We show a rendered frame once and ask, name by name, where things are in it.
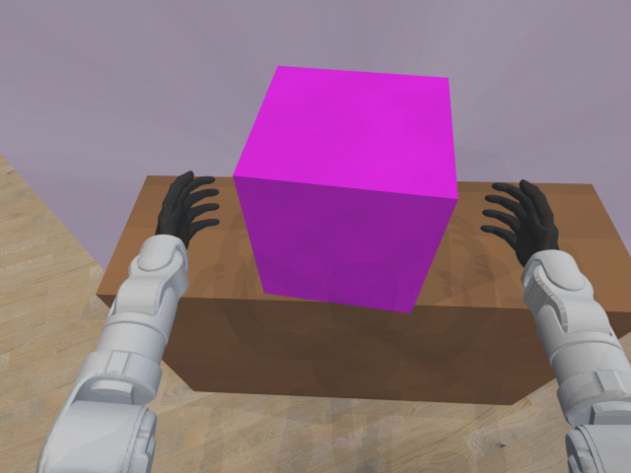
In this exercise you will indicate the robot right forearm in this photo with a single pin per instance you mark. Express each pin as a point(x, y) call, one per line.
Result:
point(590, 366)

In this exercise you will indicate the left robot hand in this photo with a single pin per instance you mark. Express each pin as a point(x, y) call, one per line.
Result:
point(176, 215)

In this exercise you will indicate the left robot upper arm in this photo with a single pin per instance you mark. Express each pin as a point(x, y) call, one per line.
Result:
point(99, 437)

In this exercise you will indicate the carton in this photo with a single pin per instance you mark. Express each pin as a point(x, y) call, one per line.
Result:
point(347, 183)

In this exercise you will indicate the robot left forearm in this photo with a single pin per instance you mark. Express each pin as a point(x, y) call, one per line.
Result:
point(125, 365)

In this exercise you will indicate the pedestal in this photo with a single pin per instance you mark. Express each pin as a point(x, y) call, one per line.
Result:
point(469, 338)

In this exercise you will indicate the right robot hand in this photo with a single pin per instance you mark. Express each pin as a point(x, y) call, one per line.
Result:
point(534, 228)

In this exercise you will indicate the right robot upper arm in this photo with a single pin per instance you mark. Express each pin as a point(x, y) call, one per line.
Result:
point(599, 449)

